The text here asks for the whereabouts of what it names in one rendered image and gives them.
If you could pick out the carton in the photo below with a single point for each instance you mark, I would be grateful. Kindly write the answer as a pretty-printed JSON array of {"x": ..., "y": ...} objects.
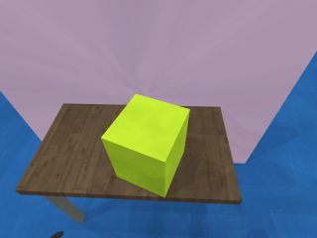
[{"x": 146, "y": 142}]

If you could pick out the table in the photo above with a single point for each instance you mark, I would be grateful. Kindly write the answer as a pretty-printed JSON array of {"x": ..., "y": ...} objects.
[{"x": 72, "y": 161}]

